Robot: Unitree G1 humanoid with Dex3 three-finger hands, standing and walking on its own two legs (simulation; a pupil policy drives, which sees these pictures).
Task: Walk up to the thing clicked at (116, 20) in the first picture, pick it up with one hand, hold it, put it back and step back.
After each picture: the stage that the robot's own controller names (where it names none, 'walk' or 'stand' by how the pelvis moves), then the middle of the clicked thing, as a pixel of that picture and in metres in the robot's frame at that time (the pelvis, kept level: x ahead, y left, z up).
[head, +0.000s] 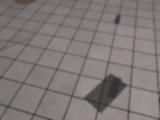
stand; (117, 19) +1.89 -0.53 -0.72
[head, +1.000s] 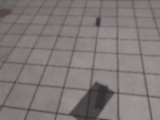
walk; (98, 22) +1.82 -0.12 -0.70
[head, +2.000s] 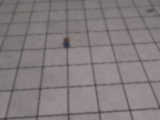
walk; (66, 43) +1.29 +0.21 -0.71
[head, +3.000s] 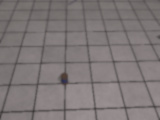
walk; (64, 79) +0.83 +0.16 -0.70
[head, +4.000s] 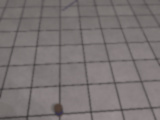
walk; (58, 110) +0.50 +0.17 -0.71
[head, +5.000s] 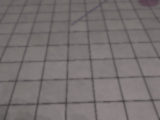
stand; out of the picture +0.42 +0.17 -0.72
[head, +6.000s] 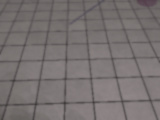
stand; out of the picture +0.41 +0.16 -0.73
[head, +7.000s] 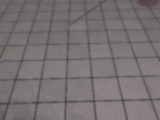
stand; out of the picture +0.43 +0.16 -0.73
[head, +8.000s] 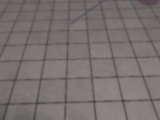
stand; out of the picture +0.41 +0.16 -0.73
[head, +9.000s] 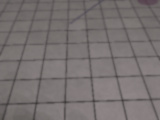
go down; out of the picture +0.41 +0.17 -0.73
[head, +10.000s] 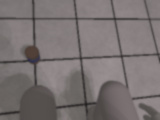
go down; (33, 55) +0.50 +0.19 -0.37
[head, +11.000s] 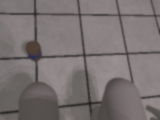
approach; (34, 51) +0.50 +0.20 -0.32
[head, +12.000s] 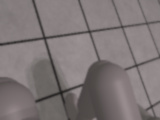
close in; out of the picture +0.49 +0.25 -0.23
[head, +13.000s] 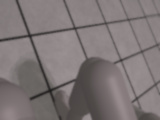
close; out of the picture +0.49 +0.26 -0.22
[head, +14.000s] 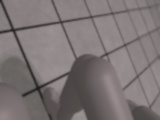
lift; out of the picture +0.45 +0.18 -0.25
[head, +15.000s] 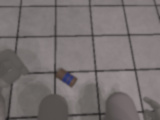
lift; (66, 77) +0.45 +0.09 -0.46
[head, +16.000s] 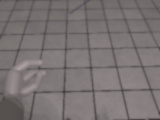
close; out of the picture +0.40 +0.07 -0.70
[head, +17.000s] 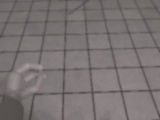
hold; out of the picture +0.38 +0.09 -0.71
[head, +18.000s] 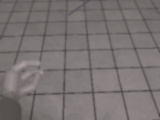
crouch; out of the picture +0.39 +0.08 -0.71
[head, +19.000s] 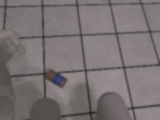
crouch; (56, 78) +0.44 +0.10 -0.47
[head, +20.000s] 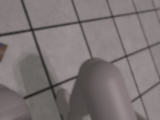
lower; out of the picture +0.45 +0.16 -0.26
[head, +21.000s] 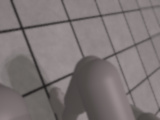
lower; out of the picture +0.45 +0.18 -0.25
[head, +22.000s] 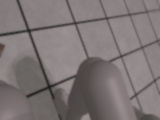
lower; out of the picture +0.46 +0.18 -0.25
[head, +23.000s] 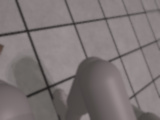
lower; out of the picture +0.46 +0.18 -0.25
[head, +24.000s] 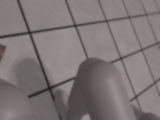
lower; out of the picture +0.46 +0.17 -0.26
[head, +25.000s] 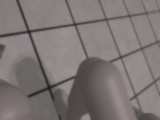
open; out of the picture +0.46 +0.18 -0.26
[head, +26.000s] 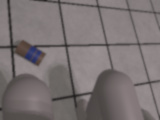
stand; (30, 53) +0.47 +0.14 -0.29
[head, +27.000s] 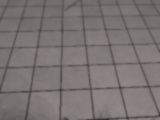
stand; out of the picture +0.39 +0.07 -0.67
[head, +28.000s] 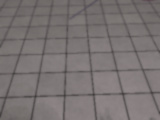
stand; out of the picture +0.40 +0.08 -0.69
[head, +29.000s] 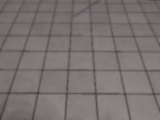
stand; out of the picture +0.40 +0.07 -0.70
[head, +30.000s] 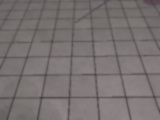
walk; out of the picture +0.41 +0.07 -0.75
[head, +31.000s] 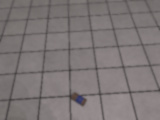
walk; (78, 99) +0.54 +0.07 -0.73
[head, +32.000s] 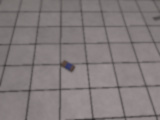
walk; (68, 66) +0.84 +0.09 -0.73
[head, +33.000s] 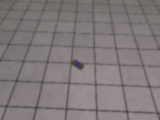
stand; (77, 64) +1.05 +0.05 -0.73
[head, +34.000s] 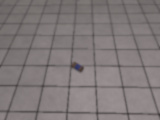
stand; (77, 67) +1.03 +0.07 -0.75
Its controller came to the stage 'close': yes
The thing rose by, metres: 0.01
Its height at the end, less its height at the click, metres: -0.02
